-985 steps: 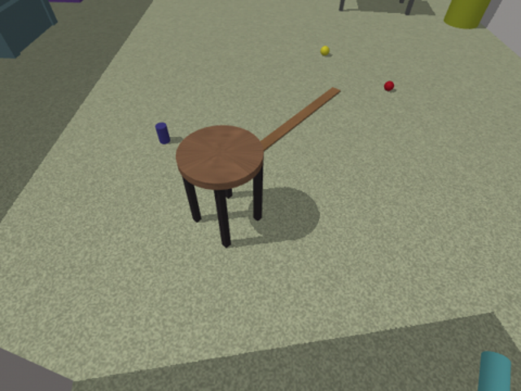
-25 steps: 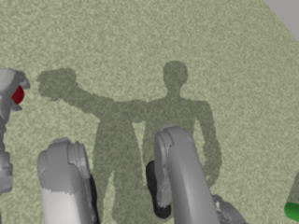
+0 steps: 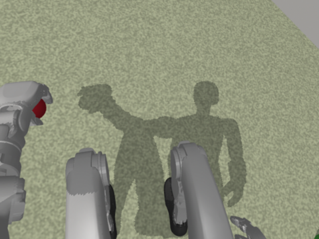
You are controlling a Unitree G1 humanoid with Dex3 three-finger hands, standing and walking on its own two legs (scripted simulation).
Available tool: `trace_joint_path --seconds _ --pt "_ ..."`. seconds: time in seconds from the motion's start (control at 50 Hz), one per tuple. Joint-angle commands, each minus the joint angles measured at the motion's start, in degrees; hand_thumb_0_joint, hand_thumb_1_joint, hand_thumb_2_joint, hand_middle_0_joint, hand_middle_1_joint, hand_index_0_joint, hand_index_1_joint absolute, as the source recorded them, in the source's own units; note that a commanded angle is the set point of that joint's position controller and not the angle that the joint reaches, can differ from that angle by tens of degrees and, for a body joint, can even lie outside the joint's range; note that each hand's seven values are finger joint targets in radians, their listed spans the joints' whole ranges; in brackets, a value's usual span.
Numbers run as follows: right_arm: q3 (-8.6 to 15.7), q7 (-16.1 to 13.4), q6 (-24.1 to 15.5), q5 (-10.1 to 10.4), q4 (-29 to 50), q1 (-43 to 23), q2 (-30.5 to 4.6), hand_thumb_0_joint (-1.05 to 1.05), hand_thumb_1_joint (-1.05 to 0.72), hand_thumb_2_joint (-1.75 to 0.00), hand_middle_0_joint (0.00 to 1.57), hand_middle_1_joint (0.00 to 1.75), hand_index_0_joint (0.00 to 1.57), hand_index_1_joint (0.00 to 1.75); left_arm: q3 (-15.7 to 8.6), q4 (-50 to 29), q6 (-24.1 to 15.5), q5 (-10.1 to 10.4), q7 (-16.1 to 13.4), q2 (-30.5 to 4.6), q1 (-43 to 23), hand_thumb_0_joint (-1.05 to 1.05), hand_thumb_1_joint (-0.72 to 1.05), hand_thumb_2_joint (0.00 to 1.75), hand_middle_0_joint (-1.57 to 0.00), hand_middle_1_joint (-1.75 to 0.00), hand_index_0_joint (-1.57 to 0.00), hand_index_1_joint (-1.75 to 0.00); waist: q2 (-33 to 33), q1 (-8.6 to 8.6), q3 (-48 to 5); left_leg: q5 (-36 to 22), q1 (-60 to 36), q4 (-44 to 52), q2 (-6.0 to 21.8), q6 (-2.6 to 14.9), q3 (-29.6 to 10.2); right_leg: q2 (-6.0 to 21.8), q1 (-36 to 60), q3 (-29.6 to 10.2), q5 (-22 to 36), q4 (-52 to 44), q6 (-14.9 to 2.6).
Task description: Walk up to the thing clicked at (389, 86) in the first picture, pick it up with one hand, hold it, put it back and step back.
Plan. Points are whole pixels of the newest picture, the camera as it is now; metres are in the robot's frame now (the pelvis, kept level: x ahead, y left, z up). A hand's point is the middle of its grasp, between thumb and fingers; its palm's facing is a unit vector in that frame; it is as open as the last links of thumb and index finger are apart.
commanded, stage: lift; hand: left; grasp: from above
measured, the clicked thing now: (31, 107) +0.45 +0.32 -0.15
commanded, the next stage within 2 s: hold in 1.30 s
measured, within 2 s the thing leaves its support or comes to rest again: neither
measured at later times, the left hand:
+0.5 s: hand out of the picture +0.36 +0.30 +0.06, palm faces -0.42 -0.13 -0.90, open 7.9 cm
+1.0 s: hand out of the picture +0.35 +0.27 +0.23, palm faces -0.45 -0.13 -0.89, open 7.9 cm
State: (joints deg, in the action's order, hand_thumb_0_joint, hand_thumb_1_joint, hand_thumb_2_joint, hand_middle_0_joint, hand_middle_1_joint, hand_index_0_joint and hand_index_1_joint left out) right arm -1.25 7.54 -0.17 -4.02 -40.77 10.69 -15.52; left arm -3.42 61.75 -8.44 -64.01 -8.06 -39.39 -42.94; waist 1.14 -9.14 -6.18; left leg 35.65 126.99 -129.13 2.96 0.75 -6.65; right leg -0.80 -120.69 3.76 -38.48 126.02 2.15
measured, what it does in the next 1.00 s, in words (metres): rises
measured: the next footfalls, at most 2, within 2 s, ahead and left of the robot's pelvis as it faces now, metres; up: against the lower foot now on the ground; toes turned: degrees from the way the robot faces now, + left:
none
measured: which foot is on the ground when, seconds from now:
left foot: down 0.00-1.00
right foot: down 0.00-1.00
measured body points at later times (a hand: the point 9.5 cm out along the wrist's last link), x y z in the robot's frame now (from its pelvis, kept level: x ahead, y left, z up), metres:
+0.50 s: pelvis +0.00 +0.00 +0.15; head +0.15 +0.05 +0.57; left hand +0.38 +0.30 +0.11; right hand +0.15 -0.25 +0.03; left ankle +0.09 +0.13 -0.34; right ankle +0.10 -0.13 -0.34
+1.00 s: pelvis +0.05 +0.01 +0.31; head +0.12 +0.02 +0.75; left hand +0.37 +0.28 +0.28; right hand +0.16 -0.25 +0.19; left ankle +0.09 +0.13 -0.34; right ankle +0.10 -0.13 -0.34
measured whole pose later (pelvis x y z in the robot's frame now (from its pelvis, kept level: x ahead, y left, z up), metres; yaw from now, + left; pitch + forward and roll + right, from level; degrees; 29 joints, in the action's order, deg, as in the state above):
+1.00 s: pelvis +0.05 +0.01 +0.31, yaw +5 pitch +15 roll -2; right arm 1.3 -2.9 -2.3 1.9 -42.9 13.9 -14.3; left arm 8.8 47.2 0.7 -57.4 -7.3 -24.2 -19.7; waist 2.0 -3.8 -7.2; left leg 25.9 55.2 -65.7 3.1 0.3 0.1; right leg 0.1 -52.0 0.6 -26.8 63.5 1.6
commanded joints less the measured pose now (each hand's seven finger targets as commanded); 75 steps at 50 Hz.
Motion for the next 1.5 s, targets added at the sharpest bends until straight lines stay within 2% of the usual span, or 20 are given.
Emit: trace_joint_path --seconds 0.0,0.2,0.24,0.3,0.42,0.46,0.52,0.54,0.6,0.66,0.8,0.84,0.88,0.92,1.0,1.04,1.06,1.22,1.34,1.48 --pt "5.7 -1.94 -0.51 1.17 3.82 8.9 -12.77 0.0 -0.91 -0.9 0.2 0.3 0.2 0.3 -3.59 -17.3 0.32 2.47 -1.35 -17.44 -17.66 0.0 0.63 0.66 -1.01 -0.62 -1.02 -0.61 13.57 1.67 -39.77 -2.36 -35.09 19.14 -1.59 0.74 3.29 -1.94 18.13 2.7 5.83 -18.54 -4.23" --pt "6.84 -4.44 -0.05 3.29 5.54 7.15 -11.6 0.0 -0.91 -0.9 0.2 0.3 0.2 0.3 -1.21 -27.11 3.24 5.6 1.06 -12.0 -8.46 0.0 0.63 0.69 -0.98 -0.68 -1.01 -0.65 11.94 2.96 -39.37 -3.11 -44.95 29.41 -1.37 0.57 2.27 -1.59 26.28 1.82 7.43 -26.67 -3.9" --pt "6.88 -5.05 0.09 3.69 6.09 6.44 -11.5 0.0 -0.91 -0.9 0.2 0.3 0.2 0.3 -2.17 -30.41 4.0 5.98 1.03 -13.25 -8.09 0.0 0.65 0.67 -1.0 -0.65 -1.02 -0.63 12.36 3.53 -39.4 -1.84 -47.68 32.49 -1.28 0.46 1.98 -1.56 28.67 1.5 6.58 -28.91 -3.82" --pt "6.76 -6.03 0.24 4.17 6.61 5.45 -10.98 0.0 -0.91 -0.9 0.2 0.3 0.2 0.3 -1.0 -32.47 5.13 6.26 1.22 -11.2 -6.46 0.0 0.63 0.69 -0.98 -0.68 -1.0 -0.65 12.24 3.44 -38.84 -0.79 -52.09 37.09 -1.02 0.27 1.38 -1.68 31.92 1.41 6.42 -32.17 -3.63" --pt "6.23 -7.86 0.04 5.17 6.76 3.51 -9.97 0.0 -0.9 -0.9 0.2 0.3 0.2 0.3 0.25 -35.76 7.46 7.09 1.36 -8.5 -0.21 0.0 0.63 0.63 -0.96 -0.68 -1.0 -0.64 11.2 4.28 -36.61 -2.03 -61.13 46.1 -1.06 0.08 1.5 -1.57 41.0 0.64 7.75 -40.24 -3.38" --pt "6.0 -8.39 -0.13 5.41 6.44 3.24 -9.56 0.0 -0.9 -0.9 0.2 0.3 0.2 0.3 1.62 -36.92 8.07 7.76 1.58 -6.25 0.64 0.0 0.65 0.66 -0.98 -0.69 -1.01 -0.65 10.91 3.83 -34.13 -2.04 -63.21 48.98 -1.01 0.01 1.75 -1.53 43.54 0.28 7.93 -43.23 -3.31" --pt "5.77 -9.3 -0.5 5.78 5.81 2.92 -8.98 0.0 -0.9 -0.9 0.2 0.3 0.2 0.3 1.34 -37.16 8.84 7.54 1.42 -5.53 5.26 0.0 0.64 0.65 -0.98 -0.68 -1.01 -0.65 9.4 4.79 -32.6 -3.99 -67.41 52.71 -1.16 -0.13 2.27 -1.51 48.8 -0.45 8.98 -47.67 -3.37" --pt "5.62 -9.54 -0.64 5.9 5.71 2.81 -8.67 0.0 -0.9 -0.9 0.2 0.3 0.2 0.3 2.28 -36.17 8.99 7.4 1.5 -4.43 5.63 0.0 0.66 0.64 -0.98 -0.68 -1.01 -0.65 8.84 4.42 -30.69 -3.73 -67.92 54.11 -1.21 -0.16 2.35 -1.55 49.87 -0.57 8.88 -49.07 -3.4" --pt "5.34 -10.39 -1.49 6.13 4.81 3.11 -7.94 0.0 -0.9 -0.9 0.2 0.3 0.2 0.3 3.47 -34.9 9.01 7.68 1.23 -2.68 4.9 0.0 0.66 0.65 -0.98 -0.69 -1.01 -0.65 6.76 3.59 -26.16 -3.8 -69.93 57.58 -1.35 -0.06 2.98 -1.52 54.14 -1.61 8.51 -54.3 -3.34" --pt "5.34 -10.89 -2.37 6.34 4.39 3.06 -7.72 0.0 -0.9 -0.9 0.2 0.3 0.2 0.3 4.85 -31.98 8.87 7.1 0.92 -1.34 5.56 0.0 0.65 0.64 -0.96 -0.7 -1.0 -0.67 5.78 3.81 -24.24 -5.51 -73.8 61.1 -1.54 -0.22 3.3 -1.51 58.15 -2.04 9.8 -58.21 -3.42" --pt "5.57 -11.42 -3.86 6.34 3.6 4.05 -7.08 0.0 -0.9 -0.9 0.2 0.3 0.2 0.3 5.23 -28.68 8.28 6.95 -0.43 -0.06 5.57 0.0 0.67 0.64 -0.98 -0.7 -1.02 -0.66 4.29 4.97 -21.69 -9.59 -80.66 68.67 -2.32 -0.25 5.14 -1.58 69.45 -3.64 12.51 -68.13 -3.29" --pt "5.43 -11.35 -4.05 6.3 3.42 4.46 -7.01 0.0 -0.9 -0.9 0.2 0.3 0.2 0.3 7.33 -26.54 8.6 6.58 -0.99 2.38 5.05 0.0 0.7 0.64 -0.99 -0.71 -1.03 -0.67 3.57 4.53 -20.09 -10.57 -83.05 70.93 -2.35 -0.34 5.25 -1.72 70.96 -3.3 13.69 -69.86 -3.26" --pt "5.73 -11.45 -4.14 6.15 3.19 4.86 -7.2 0.0 -0.89 -0.9 0.2 0.3 0.2 0.3 6.55 -26.29 8.73 6.36 -1.74 1.48 4.18 0.0 0.68 0.66 -0.99 -0.71 -1.02 -0.67 4.26 5.07 -20.49 -12.5 -86.28 72.95 -2.38 -0.51 5.46 -1.83 73.33 -3.2 15.49 -71.71 -3.21" --pt "5.64 -11.34 -4.24 6.07 2.79 5.29 -7.16 0.0 -0.89 -0.9 0.2 0.3 0.2 0.3 7.77 -25.1 9.14 6.37 -2.11 3.48 5.37 0.0 0.66 0.68 -0.98 -0.7 -1.01 -0.67 4.28 4.98 -20.13 -15.42 -89.23 75.08 -2.2 -0.75 5.2 -1.83 75.47 -2.95 18.15 -73.15 -3.21" --pt "5.77 -11.1 -3.96 5.89 2.88 5.74 -7.25 0.0 -0.89 -0.9 0.2 0.3 0.2 0.3 7.27 -25.63 9.82 6.37 -2.91 2.73 4.72 0.0 0.65 0.71 -0.99 -0.71 -1.01 -0.68 4.65 5.72 -19.08 -18.95 -93.45 78.73 -2.44 -0.85 5.59 -1.65 79.62 -3.2 21.44 -76.98 -3.07" --pt "5.68 -10.94 -3.74 5.84 2.76 5.84 -7.05 0.0 -0.89 -0.9 0.2 0.3 0.2 0.3 8.1 -24.56 10.4 6.33 -3.09 4.1 5.17 0.0 0.64 0.72 -0.99 -0.7 -1.01 -0.68 3.57 5.34 -17.94 -20.46 -94.63 80.01 -2.54 -0.78 5.83 -1.51 81.67 -3.45 23.08 -78.85 -2.82" --pt "5.78 -10.91 -3.69 5.76 2.54 6.01 -7.23 0.0 -0.9 -0.9 0.2 0.3 0.2 0.3 7.3 -24.4 10.53 6.21 -3.14 3.3 5.52 0.0 0.65 0.69 -0.98 -0.7 -1.01 -0.67 3.51 5.36 -18.29 -21.6 -95.71 80.63 -2.51 -0.88 5.81 -1.47 82.65 -3.48 24.08 -79.21 -2.84" --pt "6.12 -10.51 -3.04 5.82 3.16 5.77 -7.26 0.0 -0.9 -0.9 0.2 0.3 0.2 0.3 8.1 -23.99 10.53 6.87 -2.77 4.36 5.19 0.0 0.62 0.72 -0.97 -0.69 -0.99 -0.67 2.87 5.85 -15.66 -23.46 -102.13 87.09 -2.66 -1.04 6.32 -1.15 88.33 -3.48 25.34 -85.69 -2.66" --pt "6.32 -10.33 -2.72 5.83 2.77 6.13 -7.14 0.0 -0.89 -0.9 0.2 0.3 0.2 0.3 9.41 -23.91 10.11 7.09 -1.9 6.43 5.39 0.0 0.59 0.74 -0.95 -0.72 -0.97 -0.7 1.6 5.55 -15.39 -29.84 -106.21 89.33 -2.67 -1.12 6.72 -1.24 92.36 -3.51 30.79 -87.99 -2.54" --pt "6.92 -10.16 -1.94 5.91 2.99 5.5 -7.58 0.0 -0.89 -0.9 0.2 0.3 0.2 0.3 8.58 -24.84 9.48 5.83 -1.16 4.47 4.75 0.0 0.58 0.72 -0.93 -0.7 -0.96 -0.68 1.97 6.49 -14.99 -33.26 -109.45 91.51 -3.17 -0.99 7.84 -0.98 95.34 -3.82 34.21 -90.8 -2.43"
